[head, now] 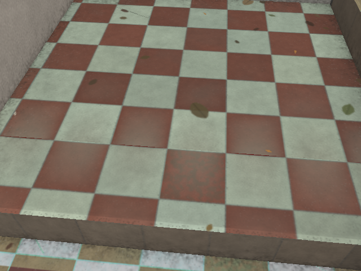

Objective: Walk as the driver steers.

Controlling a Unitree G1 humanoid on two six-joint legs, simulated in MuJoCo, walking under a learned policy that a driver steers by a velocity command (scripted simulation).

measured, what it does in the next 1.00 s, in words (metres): steps on the spot, turning right: right foot, then left foot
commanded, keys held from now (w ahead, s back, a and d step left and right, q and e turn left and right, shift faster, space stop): e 1.00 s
